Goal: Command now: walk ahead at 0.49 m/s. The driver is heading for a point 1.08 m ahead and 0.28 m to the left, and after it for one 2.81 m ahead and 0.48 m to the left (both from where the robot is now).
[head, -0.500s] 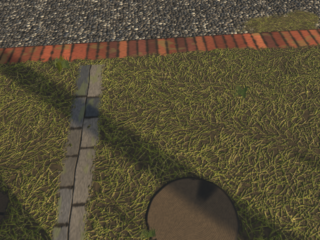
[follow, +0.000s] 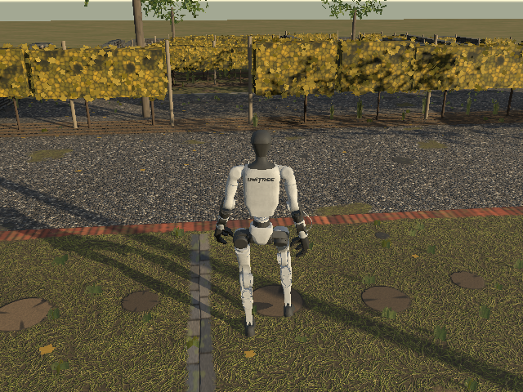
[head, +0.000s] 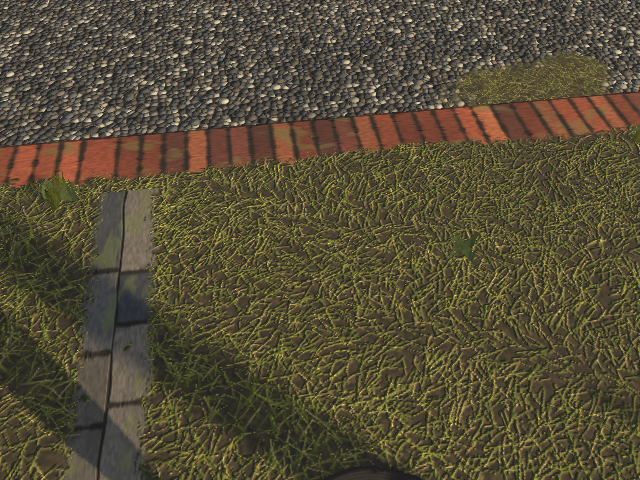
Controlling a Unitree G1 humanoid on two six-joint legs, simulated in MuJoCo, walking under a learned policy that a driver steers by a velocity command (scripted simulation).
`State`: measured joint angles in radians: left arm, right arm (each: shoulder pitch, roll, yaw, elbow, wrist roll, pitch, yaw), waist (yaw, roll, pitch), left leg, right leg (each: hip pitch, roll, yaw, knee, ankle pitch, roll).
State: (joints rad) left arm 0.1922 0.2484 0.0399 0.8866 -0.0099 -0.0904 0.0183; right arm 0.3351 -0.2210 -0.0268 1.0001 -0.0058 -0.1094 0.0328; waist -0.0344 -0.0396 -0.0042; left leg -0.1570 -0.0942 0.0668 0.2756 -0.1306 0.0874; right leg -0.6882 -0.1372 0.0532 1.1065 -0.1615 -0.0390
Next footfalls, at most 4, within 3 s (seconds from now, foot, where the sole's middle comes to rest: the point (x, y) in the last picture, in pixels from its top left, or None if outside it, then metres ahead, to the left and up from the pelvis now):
0.30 right None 0.34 -0.17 -0.78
0.86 left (285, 427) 0.64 0.08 -0.78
1.38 right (325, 304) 0.97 -0.02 -0.78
1.88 left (179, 286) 1.04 0.36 -0.78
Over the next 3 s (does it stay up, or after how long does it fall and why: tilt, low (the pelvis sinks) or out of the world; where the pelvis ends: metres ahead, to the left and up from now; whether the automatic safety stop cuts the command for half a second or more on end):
stays up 1.09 0.24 0.00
